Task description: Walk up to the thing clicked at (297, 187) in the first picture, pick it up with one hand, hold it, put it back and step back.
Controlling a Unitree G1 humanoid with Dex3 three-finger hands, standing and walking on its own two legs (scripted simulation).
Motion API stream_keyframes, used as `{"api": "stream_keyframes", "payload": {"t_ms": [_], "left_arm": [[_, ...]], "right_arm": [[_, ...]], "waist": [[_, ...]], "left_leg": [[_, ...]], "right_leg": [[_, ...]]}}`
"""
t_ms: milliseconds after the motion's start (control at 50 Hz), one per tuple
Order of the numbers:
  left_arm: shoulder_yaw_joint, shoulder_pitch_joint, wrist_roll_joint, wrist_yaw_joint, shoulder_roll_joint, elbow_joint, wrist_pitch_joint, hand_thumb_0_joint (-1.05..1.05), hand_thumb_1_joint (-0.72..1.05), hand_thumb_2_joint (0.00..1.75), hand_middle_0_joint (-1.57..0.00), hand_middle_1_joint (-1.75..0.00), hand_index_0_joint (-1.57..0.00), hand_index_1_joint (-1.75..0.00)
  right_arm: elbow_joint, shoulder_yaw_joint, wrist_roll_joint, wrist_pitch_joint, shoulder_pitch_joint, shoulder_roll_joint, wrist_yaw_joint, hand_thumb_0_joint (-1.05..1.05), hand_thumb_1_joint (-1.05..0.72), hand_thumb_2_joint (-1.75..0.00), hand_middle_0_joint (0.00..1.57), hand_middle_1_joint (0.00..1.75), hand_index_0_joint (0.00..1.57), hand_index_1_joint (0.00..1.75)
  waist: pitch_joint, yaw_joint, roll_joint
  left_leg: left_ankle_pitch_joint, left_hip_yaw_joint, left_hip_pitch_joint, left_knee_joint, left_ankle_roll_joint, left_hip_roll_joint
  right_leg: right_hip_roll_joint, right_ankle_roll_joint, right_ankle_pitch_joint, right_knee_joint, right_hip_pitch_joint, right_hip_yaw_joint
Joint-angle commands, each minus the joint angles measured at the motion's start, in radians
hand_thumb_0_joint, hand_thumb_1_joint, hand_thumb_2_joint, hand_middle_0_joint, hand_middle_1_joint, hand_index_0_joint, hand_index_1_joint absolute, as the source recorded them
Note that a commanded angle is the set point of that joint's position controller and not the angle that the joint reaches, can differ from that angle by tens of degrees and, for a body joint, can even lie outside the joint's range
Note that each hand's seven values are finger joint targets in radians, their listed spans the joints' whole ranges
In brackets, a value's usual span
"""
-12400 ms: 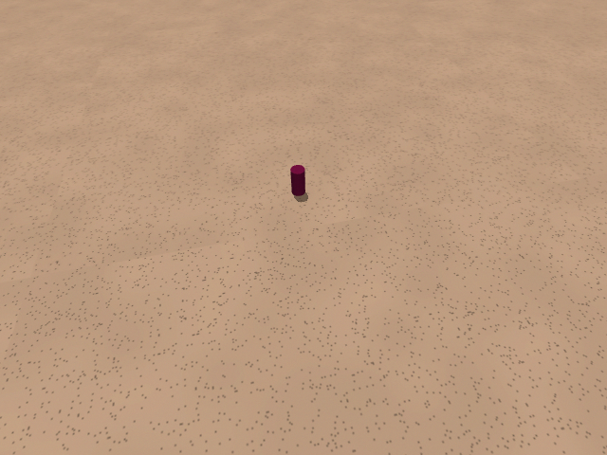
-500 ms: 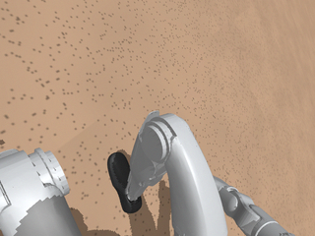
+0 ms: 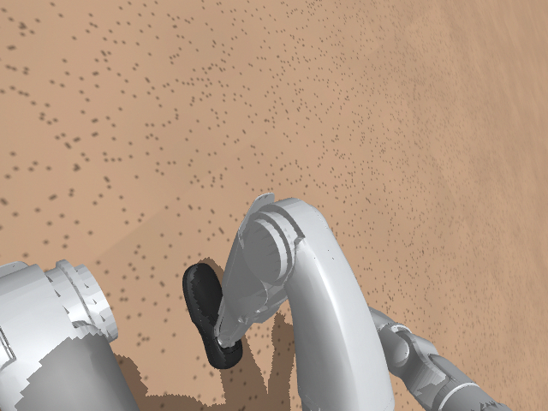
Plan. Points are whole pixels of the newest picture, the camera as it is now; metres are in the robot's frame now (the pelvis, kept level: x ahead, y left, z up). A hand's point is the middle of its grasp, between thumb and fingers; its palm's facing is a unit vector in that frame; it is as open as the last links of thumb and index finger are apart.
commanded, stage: close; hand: left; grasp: from the side
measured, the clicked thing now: out of the picture +0.48 +0.30 -0.23
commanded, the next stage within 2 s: settle in 0.14 s
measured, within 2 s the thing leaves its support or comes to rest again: leaves its support in 0.64 s
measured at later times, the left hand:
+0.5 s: hand out of the picture +0.46 +0.30 -0.19, palm faces +0.34 -0.94 -0.04, open 9.8 cm
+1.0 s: hand out of the picture +0.45 +0.32 -0.09, palm faces +0.32 -0.95 -0.06, open 9.9 cm
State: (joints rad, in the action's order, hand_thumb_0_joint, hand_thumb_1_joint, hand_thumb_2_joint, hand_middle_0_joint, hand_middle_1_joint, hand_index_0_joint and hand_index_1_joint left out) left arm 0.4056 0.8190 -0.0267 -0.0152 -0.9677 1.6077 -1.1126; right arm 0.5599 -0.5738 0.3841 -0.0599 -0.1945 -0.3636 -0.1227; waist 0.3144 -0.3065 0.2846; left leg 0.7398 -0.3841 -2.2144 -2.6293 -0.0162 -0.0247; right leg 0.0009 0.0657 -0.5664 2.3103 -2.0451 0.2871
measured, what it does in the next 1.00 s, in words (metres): stands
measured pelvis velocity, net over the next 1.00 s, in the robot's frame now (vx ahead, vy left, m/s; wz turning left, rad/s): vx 0.00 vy -0.01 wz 0.07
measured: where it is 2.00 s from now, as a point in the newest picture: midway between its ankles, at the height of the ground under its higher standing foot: (157, 378)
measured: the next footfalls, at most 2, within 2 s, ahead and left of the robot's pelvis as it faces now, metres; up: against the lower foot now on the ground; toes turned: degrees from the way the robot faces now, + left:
none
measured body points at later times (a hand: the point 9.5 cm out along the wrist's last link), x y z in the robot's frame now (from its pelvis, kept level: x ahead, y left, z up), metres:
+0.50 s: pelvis +0.00 +0.00 +0.00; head +0.26 +0.20 +0.31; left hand +0.44 +0.35 -0.19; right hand +0.16 -0.25 -0.03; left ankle +0.08 +0.11 -0.27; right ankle +0.16 -0.12 -0.27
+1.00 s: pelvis +0.00 -0.01 +0.02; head +0.22 +0.17 +0.37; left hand +0.42 +0.37 -0.09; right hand +0.16 -0.25 -0.04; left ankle +0.08 +0.11 -0.27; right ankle +0.16 -0.12 -0.27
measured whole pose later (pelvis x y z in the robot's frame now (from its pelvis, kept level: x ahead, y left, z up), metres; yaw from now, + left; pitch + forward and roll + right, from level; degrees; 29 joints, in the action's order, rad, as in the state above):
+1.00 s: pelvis +0.00 -0.01 +0.02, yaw +4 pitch +23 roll -16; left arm 0.40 0.71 -0.06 0.08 -0.74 1.11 -0.76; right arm 0.58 -0.34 0.24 -0.07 -0.01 -0.34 -0.11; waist 0.14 -0.24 0.13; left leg 0.71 -0.26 -2.24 -2.52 -0.03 -0.03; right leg 0.04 0.04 -0.59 2.28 -2.10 0.20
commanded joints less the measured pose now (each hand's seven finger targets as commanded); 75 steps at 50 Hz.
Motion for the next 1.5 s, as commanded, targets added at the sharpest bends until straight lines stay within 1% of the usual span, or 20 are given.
{"api": "stream_keyframes", "payload": {"t_ms": [0,240,400,500,620,660,700,760,860,920,960,1000,1060,1160,1260,1300,1360,1420,1440,1480], "left_arm": [[0.01,0.254,-0.005,-0.005,-0.092,-0.116,-0.069,0.0,0.4,0.84,-0.83,-0.84,-0.83,-0.84],[-0.035,0.271,-0.001,0.016,-0.056,-0.12,-0.059,0.0,0.38,1.15,-1.12,-1.2,-1.11,-1.22],[-0.026,0.295,-0.024,0.034,-0.066,-0.18,-0.052,0.0,0.39,1.27,-1.23,-1.34,-1.22,-1.36],[-0.006,0.331,-0.021,0.044,-0.098,-0.307,-0.032,0.0,0.32,1.29,-1.28,-1.39,-1.27,-1.41],[0.062,0.348,-0.026,0.039,-0.165,-0.589,0.022,0.0,0.21,1.27,-1.32,-1.41,-1.31,-1.43],[0.077,0.345,-0.037,0.036,-0.148,-0.628,0.052,0.0,0.19,1.26,-1.31,-1.41,-1.3,-1.43],[0.096,0.342,-0.042,0.03,-0.148,-0.696,0.077,0.0,0.12,1.26,-1.31,-1.41,-1.3,-1.44],[0.096,0.307,-0.049,0.035,-0.119,-0.739,0.119,0.0,0.12,1.24,-1.31,-1.4,-1.3,-1.43],[0.02,0.286,-0.044,0.074,0.012,-0.782,0.191,0.0,0.11,1.23,-1.31,-1.41,-1.31,-1.42],[0.008,0.258,-0.058,0.103,0.06,-0.772,0.241,0.0,0.12,1.22,-1.32,-1.41,-1.32,-1.43],[-0.017,0.249,-0.071,0.123,0.115,-0.757,0.269,0.0,0.12,1.23,-1.32,-1.42,-1.32,-1.43],[0.006,0.261,-0.072,0.127,0.095,-0.79,0.289,0.0,0.12,1.23,-1.3,-1.41,-1.3,-1.42],[-0.008,0.269,-0.081,0.144,0.148,-0.81,0.316,0.0,0.12,1.23,-1.29,-1.4,-1.29,-1.42],[0.025,0.341,-0.087,0.15,0.096,-0.935,0.339,0.0,0.11,1.22,-1.27,-1.38,-1.26,-1.4],[0.062,0.33,-0.099,0.152,0.091,-0.97,0.372,0.0,0.14,1.22,-1.25,-1.36,-1.24,-1.38],[0.057,0.335,-0.107,0.161,0.116,-0.966,0.38,0.0,0.12,1.23,-1.26,-1.38,-1.26,-1.4],[0.071,0.344,-0.109,0.176,0.095,-0.976,0.392,0.0,0.1,1.22,-1.25,-1.37,-1.24,-1.39],[0.065,0.324,-0.114,0.188,0.148,-0.928,0.408,0.0,0.09,1.24,-1.27,-1.38,-1.26,-1.41],[0.066,0.345,-0.112,0.192,0.131,-0.943,0.408,0.0,0.08,1.23,-1.27,-1.38,-1.26,-1.41],[0.076,0.29,-0.103,0.201,0.145,-0.869,0.423,0.0,0.06,1.23,-1.28,-1.39,-1.27,-1.41]], "right_arm": [[0.01,0.116,0.008,-0.019,0.05,-0.382,0.016,0.0,-0.88,-0.89,0.2,0.3,0.2,0.3],[0.027,0.117,0.009,-0.015,0.057,-0.38,0.013,0.0,-0.91,-0.91,0.2,0.3,0.2,0.3],[0.025,0.119,0.0,-0.013,0.071,-0.381,0.014,0.0,-0.91,-0.9,0.2,0.3,0.2,0.3],[0.024,0.139,-0.008,-0.018,0.097,-0.379,0.013,0.0,-0.91,-0.9,0.2,0.3,0.2,0.3],[0.015,0.187,-0.027,-0.027,0.143,-0.359,0.014,0.0,-0.92,-0.91,0.2,0.3,0.2,0.3],[0.012,0.208,-0.039,-0.03,0.16,-0.353,0.016,0.0,-0.92,-0.91,0.2,0.3,0.2,0.3],[0.01,0.228,-0.051,-0.029,0.176,-0.342,0.019,0.0,-0.93,-0.91,0.2,0.3,0.2,0.3],[0.005,0.256,-0.07,-0.029,0.205,-0.326,0.023,0.0,-0.93,-0.91,0.2,0.3,0.2,0.3],[0.0,0.317,-0.115,-0.021,0.244,-0.309,0.025,0.0,-0.92,-0.9,0.2,0.3,0.2,0.3],[0.004,0.354,-0.147,-0.014,0.276,-0.298,0.025,0.0,-0.92,-0.9,0.2,0.3,0.2,0.3],[0.007,0.372,-0.163,-0.011,0.3,-0.293,0.025,0.0,-0.91,-0.9,0.2,0.3,0.2,0.3],[0.014,0.39,-0.178,-0.01,0.327,-0.284,0.026,0.0,-0.9,-0.9,0.2,0.3,0.2,0.3],[0.017,0.421,-0.199,-0.01,0.342,-0.271,0.026,0.0,-0.9,-0.9,0.2,0.3,0.2,0.3],[0.021,0.459,-0.226,-0.005,0.369,-0.243,0.037,0.0,-0.9,-0.9,0.2,0.3,0.2,0.3],[0.033,0.484,-0.248,-0.002,0.407,-0.221,0.052,0.0,-0.9,-0.9,0.2,0.3,0.2,0.3],[0.041,0.495,-0.255,0.0,0.418,-0.214,0.056,0.0,-0.9,-0.9,0.2,0.3,0.2,0.3],[0.054,0.504,-0.264,0.007,0.431,-0.209,0.063,0.0,-0.91,-0.9,0.2,0.3,0.2,0.3],[0.051,0.512,-0.27,0.012,0.441,-0.197,0.065,0.0,-0.9,-0.9,0.2,0.3,0.2,0.3],[0.047,0.515,-0.271,0.016,0.434,-0.194,0.066,0.0,-0.91,-0.9,0.2,0.3,0.2,0.3],[0.06,0.524,-0.273,0.016,0.451,-0.198,0.068,0.0,-0.91,-0.9,0.2,0.3,0.2,0.3]], "waist": [[-0.522,-0.177,-0.603],[-0.537,-0.192,-0.625],[-0.574,-0.179,-0.646],[-0.628,-0.156,-0.712],[-0.802,-0.09,-0.816],[-0.803,-0.085,-0.828],[-0.832,-0.06,-0.833],[-0.863,-0.043,-0.819],[-0.833,-0.034,-0.76],[-0.837,-0.009,-0.707],[-0.838,-0.013,-0.666],[-0.881,0.016,-0.675],[-0.891,0.03,-0.653],[-1.003,0.072,-0.659],[-1.08,0.096,-0.664],[-1.077,0.087,-0.64],[-1.094,0.099,-0.653],[-1.093,0.089,-0.583],[-1.089,0.097,-0.591],[-1.071,0.096,-0.572]], "left_leg": [[-0.18,0.061,0.422,0.361,0.044,-0.054],[-0.218,0.058,0.453,0.36,0.048,-0.052],[-0.241,0.06,0.478,0.358,0.05,-0.053],[-0.275,0.068,0.531,0.371,0.058,-0.056],[-0.358,0.099,0.621,0.385,0.062,-0.058],[-0.327,0.11,0.596,0.399,0.06,-0.054],[-0.319,0.116,0.613,0.412,0.06,-0.056],[-0.309,0.14,0.578,0.421,0.052,-0.049],[-0.234,0.151,0.519,0.458,0.041,-0.04],[-0.184,0.164,0.475,0.47,0.029,-0.03],[-0.181,0.172,0.454,0.469,0.024,-0.023],[-0.191,0.18,0.477,0.481,0.025,-0.019],[-0.148,0.194,0.457,0.501,0.02,-0.011],[-0.132,0.241,0.453,0.511,0.011,0.003],[-0.206,0.265,0.488,0.52,0.011,0.008],[-0.204,0.276,0.461,0.519,0.007,0.012],[-0.234,0.281,0.479,0.527,0.008,0.013],[-0.247,0.292,0.454,0.519,0.002,0.015],[-0.224,0.298,0.439,0.528,-0.001,0.017],[-0.228,0.3,0.453,0.534,-0.001,0.016]], "right_leg": [[-0.069,-0.06,0.174,-0.14,0.265,0.067],[-0.068,-0.061,0.204,-0.141,0.273,0.071],[-0.067,-0.061,0.22,-0.138,0.289,0.066],[-0.06,-0.066,0.225,-0.126,0.283,0.057],[-0.053,-0.077,0.255,-0.125,0.311,0.017],[-0.05,-0.08,0.239,-0.131,0.302,0.008],[-0.047,-0.083,0.226,-0.137,0.289,-0.006],[-0.045,-0.086,0.232,-0.146,0.316,-0.021],[-0.034,-0.092,0.181,-0.151,0.235,-0.031],[-0.03,-0.094,0.143,-0.16,0.207,-0.039],[-0.028,-0.093,0.145,-0.166,0.201,-0.042],[-0.023,-0.098,0.143,-0.164,0.19,-0.052],[-0.016,-0.1,0.103,-0.17,0.167,-0.063],[-0.013,-0.102,0.079,-0.191,0.208,-0.102],[-0.005,-0.103,0.129,-0.192,0.238,-0.127],[-0.003,-0.101,0.13,-0.2,0.249,-0.136],[0.002,-0.104,0.146,-0.197,0.244,-0.144],[0.003,-0.098,0.159,-0.216,0.27,-0.15],[0.003,-0.099,0.136,-0.223,0.273,-0.154],[0.005,-0.097,0.135,-0.234,0.263,-0.153]]}}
